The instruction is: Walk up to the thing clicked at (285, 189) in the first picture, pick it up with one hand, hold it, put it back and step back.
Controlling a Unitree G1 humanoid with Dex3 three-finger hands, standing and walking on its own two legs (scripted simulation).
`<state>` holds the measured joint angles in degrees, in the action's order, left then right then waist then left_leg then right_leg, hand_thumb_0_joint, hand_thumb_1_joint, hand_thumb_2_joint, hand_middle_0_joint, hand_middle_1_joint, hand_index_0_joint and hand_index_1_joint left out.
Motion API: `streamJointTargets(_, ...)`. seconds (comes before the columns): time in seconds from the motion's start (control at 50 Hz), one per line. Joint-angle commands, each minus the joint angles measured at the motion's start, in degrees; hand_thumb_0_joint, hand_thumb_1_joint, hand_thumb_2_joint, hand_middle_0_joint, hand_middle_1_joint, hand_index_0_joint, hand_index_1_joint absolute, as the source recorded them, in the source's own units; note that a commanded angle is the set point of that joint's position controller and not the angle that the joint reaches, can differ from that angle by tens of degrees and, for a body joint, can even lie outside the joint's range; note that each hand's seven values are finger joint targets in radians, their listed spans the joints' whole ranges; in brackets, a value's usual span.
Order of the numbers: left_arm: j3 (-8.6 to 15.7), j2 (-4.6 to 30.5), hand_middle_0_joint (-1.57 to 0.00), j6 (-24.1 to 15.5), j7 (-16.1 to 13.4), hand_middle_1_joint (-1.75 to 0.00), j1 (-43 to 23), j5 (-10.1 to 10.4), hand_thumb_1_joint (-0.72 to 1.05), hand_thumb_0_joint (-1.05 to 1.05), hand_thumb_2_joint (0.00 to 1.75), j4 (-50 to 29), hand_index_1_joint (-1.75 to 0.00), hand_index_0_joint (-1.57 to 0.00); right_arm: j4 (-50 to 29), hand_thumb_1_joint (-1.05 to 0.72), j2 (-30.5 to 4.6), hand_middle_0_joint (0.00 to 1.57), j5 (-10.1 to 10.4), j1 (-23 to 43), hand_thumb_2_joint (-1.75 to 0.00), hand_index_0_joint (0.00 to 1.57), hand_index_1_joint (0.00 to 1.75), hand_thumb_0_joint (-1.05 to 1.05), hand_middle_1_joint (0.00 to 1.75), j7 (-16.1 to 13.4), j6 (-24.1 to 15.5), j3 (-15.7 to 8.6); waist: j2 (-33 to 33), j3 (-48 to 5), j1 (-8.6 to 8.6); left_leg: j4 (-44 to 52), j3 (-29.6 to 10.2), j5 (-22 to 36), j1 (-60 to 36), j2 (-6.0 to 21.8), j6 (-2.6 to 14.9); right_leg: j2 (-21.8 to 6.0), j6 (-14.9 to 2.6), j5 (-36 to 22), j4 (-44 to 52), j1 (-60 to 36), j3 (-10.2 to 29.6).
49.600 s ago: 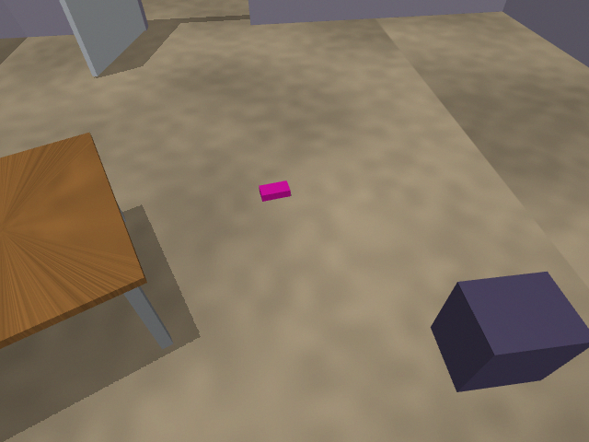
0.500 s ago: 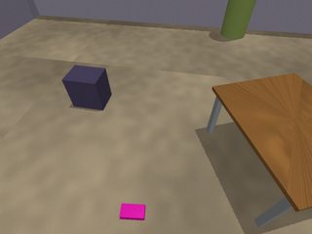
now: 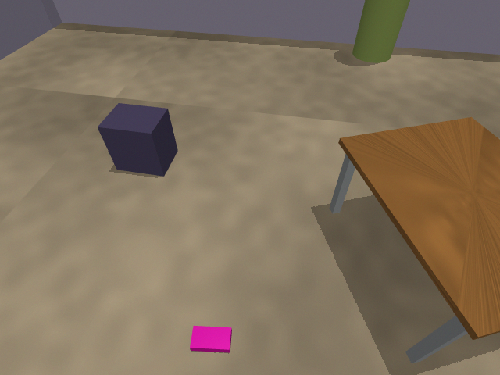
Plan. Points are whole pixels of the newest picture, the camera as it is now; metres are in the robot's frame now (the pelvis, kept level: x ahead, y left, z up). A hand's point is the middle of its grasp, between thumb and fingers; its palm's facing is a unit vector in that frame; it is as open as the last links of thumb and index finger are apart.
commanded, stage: stand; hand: left
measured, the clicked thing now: (211, 339) +0.40 +0.17 -0.76
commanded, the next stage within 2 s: walk up in 0.08 s
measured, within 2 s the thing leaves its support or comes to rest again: neither
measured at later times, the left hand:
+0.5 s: hand out of the picture +0.05 +0.18 -0.16, palm faces -0.08 -0.92 -0.37, open 7.4 cm
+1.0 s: hand out of the picture +0.08 +0.19 -0.15, palm faces +0.01 -0.92 -0.39, open 7.4 cm
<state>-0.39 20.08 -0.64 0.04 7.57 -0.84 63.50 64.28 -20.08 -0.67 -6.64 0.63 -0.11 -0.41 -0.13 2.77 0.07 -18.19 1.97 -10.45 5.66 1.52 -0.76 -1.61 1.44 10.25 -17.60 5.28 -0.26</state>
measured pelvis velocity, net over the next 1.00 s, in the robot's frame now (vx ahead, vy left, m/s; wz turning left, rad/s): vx -0.01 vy -0.08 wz -0.01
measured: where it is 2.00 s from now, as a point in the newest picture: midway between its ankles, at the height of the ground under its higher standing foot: outside the picture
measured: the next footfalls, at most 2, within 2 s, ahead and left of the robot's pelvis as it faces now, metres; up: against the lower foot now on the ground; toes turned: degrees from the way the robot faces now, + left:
left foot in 0.70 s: +0.02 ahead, +0.03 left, +0.00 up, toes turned -3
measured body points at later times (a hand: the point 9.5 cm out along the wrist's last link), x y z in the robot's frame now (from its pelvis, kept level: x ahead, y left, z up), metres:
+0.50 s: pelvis -0.02 -0.08 -0.02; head +0.02 -0.10 +0.43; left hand +0.06 +0.22 -0.14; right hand +0.04 -0.43 -0.14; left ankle -0.02 +0.07 -0.71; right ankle -0.01 -0.20 -0.75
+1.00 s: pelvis -0.01 -0.08 -0.01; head -0.01 -0.08 +0.44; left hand +0.08 +0.24 -0.12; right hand +0.09 -0.38 -0.13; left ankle -0.01 +0.03 -0.75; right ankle -0.01 -0.20 -0.75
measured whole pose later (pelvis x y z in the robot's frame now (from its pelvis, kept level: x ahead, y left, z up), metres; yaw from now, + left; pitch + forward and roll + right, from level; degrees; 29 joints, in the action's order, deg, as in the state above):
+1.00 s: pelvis -0.01 -0.08 -0.01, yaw +0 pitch -3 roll +0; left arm 1.3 21.3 -1.5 -0.7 7.2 -0.7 59.5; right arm 57.3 -20.3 -0.7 -7.1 1.5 1.5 -1.7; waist 1.0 3.6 -0.9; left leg -25.8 -1.5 -14.2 8.3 -1.2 0.8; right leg -0.7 0.2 13.5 -25.4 8.7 -0.8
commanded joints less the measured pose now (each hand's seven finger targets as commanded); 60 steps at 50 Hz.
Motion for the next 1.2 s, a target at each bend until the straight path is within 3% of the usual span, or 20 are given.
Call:
streamJointTargets(0.0, 2.6, 12.3, -0.2, -1.1, -0.7, -0.3, -1.9, 0.1, 0.9, 0.0, 0.9, -3.3, -0.3, -0.2, -3.5, -0.9, -12.6, 0.2, 0.0, 2.6, -0.9, 0.2, 0.3, 0.0, 0.3, -1.0, -1.5, -2.3, 0.7, -4.9, -0.06, 2.0, -5.1, 10.4, -1.7, 6.7, 1.92, -6.5, -2.23, -10.3, 1.9, -0.3, 4.2)
streamJointTargets(0.04, 2.6, 12.5, -0.2, -1.0, -0.6, -0.3, -1.6, 0.1, 0.9, 0.0, 0.9, -3.2, -0.3, -0.2, -3.2, -0.9, -12.3, 0.2, 0.2, 2.4, -0.9, 0.2, 0.3, 0.0, 0.3, -0.9, -1.5, -2.1, 0.3, -4.4, -0.15, 2.4, -5.2, 9.6, -1.7, 6.6, 1.76, -6.4, -2.19, -9.5, 1.8, -0.1, 4.1)
streamJointTargets(0.06, 6.1, 16.9, -0.2, 1.0, 0.3, -0.3, -2.3, -1.3, 0.9, 0.0, 0.9, -5.5, -0.3, -0.2, -3.8, -0.9, -17.4, 0.2, 0.3, -1.6, -0.9, 0.2, 0.3, 0.0, 0.3, -2.2, -1.9, -4.7, -4.8, -1.7, 1.21, 0.2, -7.0, 14.2, -2.0, 8.3, 3.71, -3.1, -2.81, -11.2, -4.2, 5.6, 2.4)
streamJointTargets(0.14, 6.7, 13.5, -0.2, 4.1, 1.4, -0.3, -1.8, -1.4, 0.9, 0.0, 0.9, -9.2, -0.3, -0.2, -6.2, -0.9, -20.9, 0.2, -0.2, -4.1, -0.9, 0.2, 0.3, 0.0, 0.3, -3.9, -2.4, -7.2, 6.1, -1.8, 2.19, 3.5, -18.0, 14.7, -2.0, 22.5, 15.47, 0.0, -2.16, 20.1, -26.9, 15.3, 3.2)
streamJointTargets(0.18, 7.0, 12.9, -0.2, 5.0, 2.3, -0.3, -1.0, -1.1, 0.9, 0.0, 0.9, -11.1, -0.3, -0.2, -8.8, -0.9, -21.3, 0.2, -0.7, -2.5, -0.9, 0.2, 0.3, 0.0, 0.3, -4.5, -2.7, -8.1, 8.3, -1.4, 0.84, 2.9, -17.1, 14.9, 1.7, 24.3, 16.57, -1.8, -2.97, 21.1, -33.6, 15.9, 8.1)
streamJointTargets(0.28, 7.3, 12.1, -0.2, 4.1, 3.1, -0.3, 2.4, -1.1, 0.9, 0.0, 0.9, -12.3, -0.3, -0.2, -12.2, -0.9, -19.0, 0.2, -1.5, -0.6, -0.9, 0.2, 0.3, 0.0, 0.3, -3.8, -2.2, -7.6, 11.0, -3.6, -0.63, -6.9, -7.4, 14.7, 0.5, 15.6, 10.98, -0.9, -3.29, 15.9, -20.7, 13.4, 3.2)
streamJointTargets(0.32, 7.6, 11.6, -0.2, 3.0, 2.5, -0.3, 6.8, -1.2, 0.9, 0.0, 0.9, -10.1, -0.3, -0.2, -13.6, -0.9, -17.4, 0.2, -0.9, 1.1, -0.9, 0.2, 0.3, 0.0, 0.3, -2.9, -1.1, -6.9, 7.8, -4.6, -2.48, -15.0, -1.8, 11.4, 5.7, 10.7, 7.95, 2.4, -2.74, 4.7, -6.4, 3.5, -1.5)
streamJointTargets(0.34, 8.2, 13.2, -0.2, 2.4, 1.9, -0.3, 8.4, -1.3, 0.9, 0.0, 0.9, -9.2, -0.3, -0.2, -14.1, -0.9, -14.5, 0.2, -0.5, 0.3, -0.9, 0.2, 0.3, 0.0, 0.3, -2.4, -0.5, -5.8, 1.4, -4.3, -3.02, -21.1, 0.5, 3.9, 9.3, 7.2, 5.77, 2.0, -2.53, -1.1, -2.3, -0.5, 1.1)
streamJointTargets(0.36, 9.1, 17.7, -0.2, 1.7, 1.3, -0.3, 7.5, -1.8, 0.9, 0.0, 0.9, -10.3, -0.3, -0.2, -15.4, -0.9, -9.9, 0.2, -0.1, -1.3, -0.9, 0.2, 0.3, 0.0, 0.3, -2.1, -0.2, -4.2, -12.1, -3.6, -2.55, -28.9, 3.2, -13.9, 17.6, 1.3, 2.65, -7.1, -5.03, -8.8, 1.1, -2.4, 14.8)
streamJointTargets(0.38, 8.7, 19.2, -0.2, 1.1, 0.9, -0.3, 4.4, -2.2, 0.9, 0.0, 0.9, -12.6, -0.3, -0.2, -15.8, -0.9, -8.5, 0.2, 0.4, -0.9, -0.9, 0.2, 0.3, 0.0, 0.3, -2.4, 0.5, -3.7, -12.0, -2.7, -2.34, -34.6, -2.3, -25.2, 20.9, -1.9, 1.07, -14.5, -9.99, -2.1, 3.8, 2.1, 24.9)
streamJointTargets(0.4, 8.8, 21.5, -0.2, 1.1, 0.9, -0.3, 2.0, -2.2, 0.9, 0.0, 0.9, -13.3, -0.3, -0.2, -14.8, -0.9, -12.1, 0.2, 0.5, -1.6, -0.9, 0.2, 0.3, 0.0, 0.3, -2.7, 0.8, -4.8, -10.4, -2.3, -2.33, -37.0, -6.5, -26.4, 14.7, -0.2, 1.27, -17.7, -14.39, 6.3, 3.7, 10.4, 27.8)
streamJointTargets(0.42, 8.6, 19.9, -0.2, 1.2, 0.8, -0.3, -0.7, -1.9, 0.9, 0.0, 0.9, -13.8, -0.3, -0.2, -13.5, -0.9, -13.4, 0.2, 0.7, -2.9, -0.9, 0.2, 0.3, 0.0, 0.3, -2.5, 0.6, -5.0, -9.9, 0.4, -0.82, -36.7, -6.9, -24.3, 12.9, 1.1, 1.25, -16.7, -14.92, 7.5, 2.9, 13.3, 25.4)
streamJointTargets(0.46, 6.9, 14.9, -0.2, 0.4, 0.2, -0.3, -1.5, -1.2, 0.9, 0.0, 0.9, -13.6, -0.3, -0.2, -11.8, -0.9, -12.9, 0.2, 1.1, -3.5, -0.9, 0.2, 0.3, 0.0, 0.3, -2.0, 0.3, -4.4, -7.1, 0.0, -0.24, -33.8, -8.9, -20.3, 16.2, 0.6, 1.47, -11.1, -11.4, -1.7, -1.0, 5.9, 15.6)
streamJointTargets(0.56, 6.8, 15.5, -0.2, -1.3, -1.0, -0.3, 3.8, -0.4, 0.9, 0.0, 0.9, -12.4, -0.3, -0.2, -11.9, -0.9, -12.2, 0.2, 0.0, -3.2, -0.9, 0.2, 0.3, 0.0, 0.3, -1.8, 0.7, -3.3, -4.9, -3.3, -2.27, -23.0, -8.7, -18.4, 16.2, 0.6, 1.25, -15.0, -13.15, -18.7, -4.7, -2.7, 16.5)
streamJointTargets(0.64, 6.6, 16.2, -0.2, -1.6, -1.5, -0.3, 0.7, 0.4, 0.9, 0.0, 0.9, -13.6, -0.3, -0.2, -11.1, -0.9, -12.2, 0.2, -0.9, -6.1, -0.9, 0.2, 0.3, 0.0, 0.3, -1.5, 0.7, -4.2, -5.6, -4.4, 0.0, -13.2, -6.2, -11.8, 8.9, 0.3, 1.98, -16.0, -12.39, -25.8, -8.3, 0.1, 14.4)
streamJointTargets(0.68, 6.0, 14.7, -0.2, -1.3, -1.5, -0.3, -1.9, 1.0, 0.9, 0.0, 0.9, -14.2, -0.3, -0.2, -10.3, -0.9, -13.3, 0.2, -1.4, -7.9, -0.9, 0.2, 0.3, 0.0, 0.3, -1.3, 0.2, -5.0, -2.8, -5.7, 1.83, -3.2, -8.2, 4.3, 0.1, 1.2, 3.38, -12.3, -7.89, -19.9, -11.5, 6.0, 10.1)
streamJointTargets(0.7, 5.6, 12.8, -0.2, -1.3, -1.5, -0.3, -1.3, 1.4, 0.9, 0.0, 0.9, -14.4, -0.3, -0.2, -10.9, -0.9, -15.6, 0.2, -1.6, -6.3, -0.9, 0.2, 0.3, 0.0, 0.3, -1.2, -0.2, -5.7, 1.9, -7.3, 0.52, -2.3, -14.5, 13.6, -2.4, 6.4, 5.59, -7.1, -5.0, -13.3, -14.5, 8.3, 6.2)
streamJointTargets(0.74, 5.3, 11.9, -0.2, -0.9, -1.5, -0.3, -0.3, 1.4, 0.9, 0.0, 0.9, -11.9, -0.3, -0.2, -12.8, -0.9, -15.9, 0.2, -0.6, 0.8, -0.9, 0.2, 0.3, 0.0, 0.3, -0.5, -0.3, -5.3, 4.8, -4.3, -2.08, -2.7, -16.9, 7.5, 5.7, 10.8, 10.34, 0.0, -2.79, 9.7, -12.5, 4.5, 0.4)
streamJointTargets(0.84, 5.2, 14.3, -0.2, -2.2, -1.4, -0.3, -1.1, 0.3, 0.9, 0.0, 0.9, -9.4, -0.3, -0.2, -11.4, -0.9, -12.2, 0.2, -0.1, -0.2, -0.9, 0.2, 0.3, 0.0, 0.3, -0.3, 0.2, -4.1, 2.3, -3.2, -0.91, -5.0, -9.4, 4.4, 5.5, 3.0, 3.72, -6.8, -5.32, -5.0, -5.4, 1.9, 7.1)
streamJointTargets(1.18, 3.9, 13.8, -0.2, -2.3, -1.2, -0.3, -4.2, 0.1, 0.9, 0.0, 0.9, -4.5, -0.3, -0.2, -8.0, -0.9, -12.4, 0.2, -0.1, 2.7, -0.9, 0.2, 0.3, 0.0, 0.3, 0.2, 0.0, -3.8, -0.1, -3.4, -0.65, 0.9, -9.7, 5.5, 1.0, 4.4, 3.55, -5.9, -3.23, -4.2, 0.0, 1.0, 5.3)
